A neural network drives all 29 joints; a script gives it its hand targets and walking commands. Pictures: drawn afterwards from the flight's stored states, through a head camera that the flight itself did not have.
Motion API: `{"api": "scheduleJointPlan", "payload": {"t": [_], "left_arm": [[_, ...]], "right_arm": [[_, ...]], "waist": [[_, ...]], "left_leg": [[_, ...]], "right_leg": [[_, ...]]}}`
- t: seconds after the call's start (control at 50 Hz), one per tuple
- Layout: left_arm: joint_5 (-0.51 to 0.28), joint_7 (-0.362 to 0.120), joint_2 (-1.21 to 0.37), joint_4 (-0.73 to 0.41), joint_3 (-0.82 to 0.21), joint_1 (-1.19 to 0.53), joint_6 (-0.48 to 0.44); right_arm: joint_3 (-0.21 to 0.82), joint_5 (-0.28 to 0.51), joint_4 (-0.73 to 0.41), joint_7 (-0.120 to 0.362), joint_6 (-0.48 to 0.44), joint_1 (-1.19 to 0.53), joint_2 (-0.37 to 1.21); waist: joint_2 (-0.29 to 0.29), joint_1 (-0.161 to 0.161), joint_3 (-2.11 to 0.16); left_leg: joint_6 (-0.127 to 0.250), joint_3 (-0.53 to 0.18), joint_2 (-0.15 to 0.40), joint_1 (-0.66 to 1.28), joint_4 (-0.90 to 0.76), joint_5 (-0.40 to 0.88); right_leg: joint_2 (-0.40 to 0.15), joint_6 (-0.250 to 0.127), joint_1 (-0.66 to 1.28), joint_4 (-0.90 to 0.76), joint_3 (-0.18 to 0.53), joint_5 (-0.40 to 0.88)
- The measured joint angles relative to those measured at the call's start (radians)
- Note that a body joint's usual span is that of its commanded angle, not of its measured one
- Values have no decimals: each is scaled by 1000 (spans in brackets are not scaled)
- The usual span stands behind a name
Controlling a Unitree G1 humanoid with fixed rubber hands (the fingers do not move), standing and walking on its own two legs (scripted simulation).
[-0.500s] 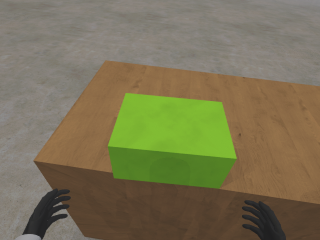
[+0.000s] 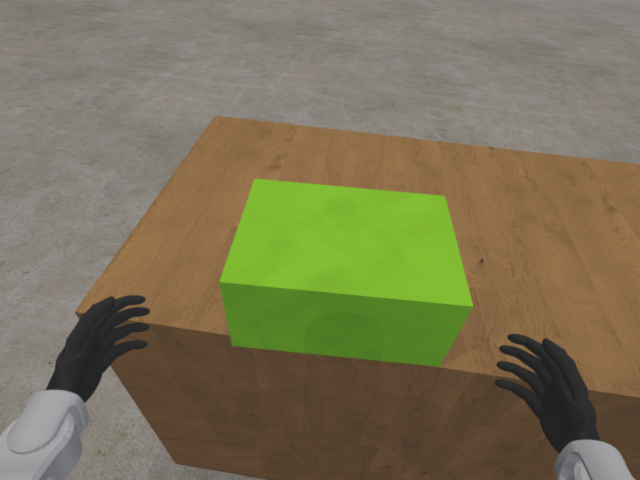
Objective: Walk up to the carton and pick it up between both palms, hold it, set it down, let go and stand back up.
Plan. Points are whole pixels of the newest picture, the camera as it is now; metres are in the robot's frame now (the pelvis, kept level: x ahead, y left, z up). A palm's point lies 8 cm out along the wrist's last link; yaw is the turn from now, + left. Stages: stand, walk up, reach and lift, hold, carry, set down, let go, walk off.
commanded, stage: reach and lift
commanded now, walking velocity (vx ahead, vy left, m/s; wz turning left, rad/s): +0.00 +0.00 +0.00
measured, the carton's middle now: (342, 268) +0.43 +0.00 +0.04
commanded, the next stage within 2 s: none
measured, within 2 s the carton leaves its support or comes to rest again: neither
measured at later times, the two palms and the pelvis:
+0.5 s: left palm (112, 283) +0.30 +0.27 +0.11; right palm (566, 337) +0.29 -0.25 +0.11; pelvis +0.03 +0.00 +0.00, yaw -1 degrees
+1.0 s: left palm (123, 214) +0.37 +0.28 +0.16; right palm (567, 270) +0.35 -0.25 +0.15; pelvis +0.01 -0.01 +0.00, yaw -1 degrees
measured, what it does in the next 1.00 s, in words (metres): stands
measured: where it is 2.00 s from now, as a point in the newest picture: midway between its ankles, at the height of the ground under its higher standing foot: outside the picture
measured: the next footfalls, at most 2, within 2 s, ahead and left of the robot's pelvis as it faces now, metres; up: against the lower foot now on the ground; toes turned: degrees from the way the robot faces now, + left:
none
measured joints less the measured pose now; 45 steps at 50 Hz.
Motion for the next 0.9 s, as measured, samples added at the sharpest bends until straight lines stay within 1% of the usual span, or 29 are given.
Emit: {"api": "scheduleJointPlan", "payload": {"t": [0.1,0.16,0.34,0.5,0.6,0.72,0.9], "left_arm": [[5,-5,-5,9,20,-59,65],[7,-1,-8,-5,27,-89,105],[45,-14,-21,-54,92,-167,206],[66,-29,-16,-43,138,-239,274],[74,-36,-9,-3,156,-306,307],[77,-41,7,79,168,-413,342],[68,-36,43,258,154,-613,379]], "right_arm": [[-6,20,4,1,46,-42,-31],[-9,33,5,4,63,-76,-49],[19,88,31,-8,78,-187,-112],[46,128,71,-24,91,-285,-150],[63,146,111,-31,107,-355,-164],[83,158,182,-36,129,-458,-175],[108,164,356,-31,166,-656,-185]], "waist": [[3,-6,9],[4,-10,10],[2,-25,17],[-6,-46,13],[-11,-58,8],[-14,-68,-2],[-18,-74,-27]], "left_leg": [[1,5,1,4,-3,-5],[1,9,1,-1,-4,-9],[-4,17,9,3,-9,-23],[-10,16,13,8,-10,-32],[-12,17,16,7,-9,-33],[-13,19,17,-6,-7,-27],[-10,17,18,-52,3,-12]], "right_leg": [[1,1,6,-10,6,1],[1,1,1,-15,10,1],[8,-1,15,-50,20,6],[13,-4,22,-54,20,-1],[15,-5,15,-44,21,-5],[17,-7,-6,-27,23,-7],[17,-6,-60,2,21,-2]]}}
